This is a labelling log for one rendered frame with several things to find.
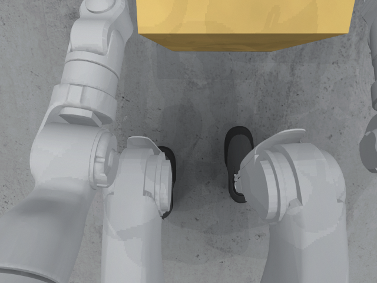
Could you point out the robot left upper arm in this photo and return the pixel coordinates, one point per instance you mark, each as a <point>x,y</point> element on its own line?
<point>40,237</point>

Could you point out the left robot thigh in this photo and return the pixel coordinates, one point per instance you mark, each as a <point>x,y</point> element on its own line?
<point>131,231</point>

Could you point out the robot right forearm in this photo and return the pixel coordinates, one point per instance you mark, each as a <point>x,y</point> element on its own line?
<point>369,14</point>

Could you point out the robot left forearm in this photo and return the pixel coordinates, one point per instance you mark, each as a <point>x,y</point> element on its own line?
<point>86,94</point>

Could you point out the robot right upper arm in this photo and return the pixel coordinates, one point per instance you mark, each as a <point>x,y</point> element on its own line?
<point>368,146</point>

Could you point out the right robot thigh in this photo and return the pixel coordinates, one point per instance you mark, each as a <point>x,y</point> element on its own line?
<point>292,185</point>

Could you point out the carton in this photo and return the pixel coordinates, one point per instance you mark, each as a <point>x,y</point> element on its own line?
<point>241,25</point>

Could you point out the robot thigh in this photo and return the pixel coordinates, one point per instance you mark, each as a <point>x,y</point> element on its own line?
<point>292,185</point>
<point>131,231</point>

